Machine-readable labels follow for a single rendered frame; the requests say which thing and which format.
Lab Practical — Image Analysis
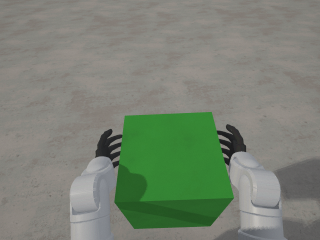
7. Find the robot left hand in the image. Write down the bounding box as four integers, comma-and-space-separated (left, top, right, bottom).
95, 129, 123, 168

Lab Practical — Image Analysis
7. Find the robot right hand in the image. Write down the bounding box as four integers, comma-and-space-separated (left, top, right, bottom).
217, 124, 246, 166

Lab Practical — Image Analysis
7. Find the right robot forearm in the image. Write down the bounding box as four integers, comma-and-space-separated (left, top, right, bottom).
228, 151, 287, 240

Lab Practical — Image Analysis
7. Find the left robot forearm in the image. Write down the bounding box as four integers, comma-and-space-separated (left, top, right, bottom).
69, 156, 117, 240

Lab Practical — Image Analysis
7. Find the carton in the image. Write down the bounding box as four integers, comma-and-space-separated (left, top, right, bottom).
114, 112, 234, 229

